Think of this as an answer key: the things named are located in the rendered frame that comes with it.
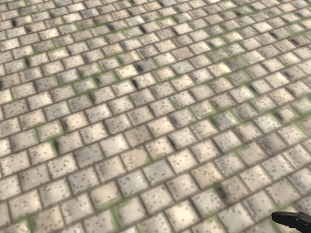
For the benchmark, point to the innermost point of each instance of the robot right hand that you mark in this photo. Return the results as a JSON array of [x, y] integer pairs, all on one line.
[[300, 221]]

